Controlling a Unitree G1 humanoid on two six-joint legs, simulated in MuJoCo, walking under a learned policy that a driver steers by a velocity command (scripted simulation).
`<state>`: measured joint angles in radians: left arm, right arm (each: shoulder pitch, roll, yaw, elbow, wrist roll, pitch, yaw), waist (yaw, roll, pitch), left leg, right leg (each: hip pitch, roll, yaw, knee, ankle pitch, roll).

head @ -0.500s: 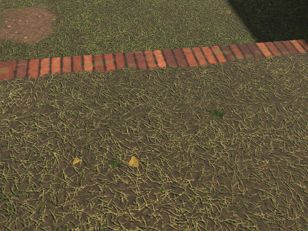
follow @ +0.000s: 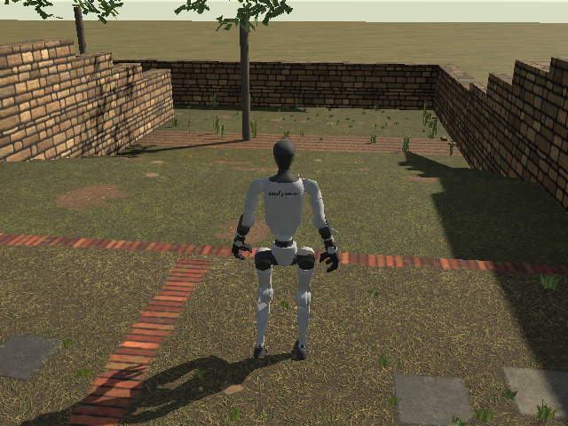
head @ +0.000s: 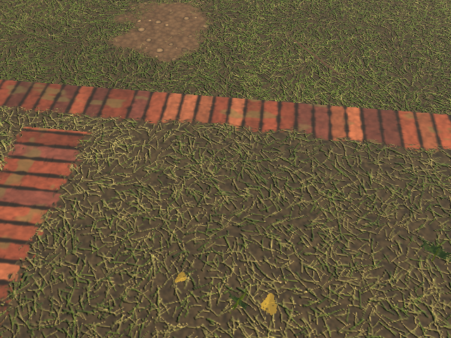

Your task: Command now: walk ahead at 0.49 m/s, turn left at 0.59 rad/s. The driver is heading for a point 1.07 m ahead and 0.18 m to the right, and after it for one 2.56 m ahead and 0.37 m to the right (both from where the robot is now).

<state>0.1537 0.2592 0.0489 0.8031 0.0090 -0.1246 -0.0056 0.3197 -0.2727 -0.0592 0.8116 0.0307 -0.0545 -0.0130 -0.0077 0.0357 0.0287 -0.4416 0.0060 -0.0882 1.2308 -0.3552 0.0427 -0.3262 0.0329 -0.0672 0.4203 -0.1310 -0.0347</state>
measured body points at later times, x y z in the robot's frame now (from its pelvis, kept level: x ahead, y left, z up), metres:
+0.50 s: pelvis +0.26 +0.07 +0.00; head +0.29 +0.09 +0.45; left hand +0.32 +0.35 -0.14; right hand +0.39 -0.19 -0.09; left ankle +0.30 +0.17 -0.74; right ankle +0.19 -0.08 -0.64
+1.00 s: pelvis +0.51 -0.02 -0.01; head +0.55 -0.04 +0.44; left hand +0.74 +0.19 -0.11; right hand +0.51 -0.31 -0.13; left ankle +0.43 +0.18 -0.63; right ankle +0.55 -0.10 -0.74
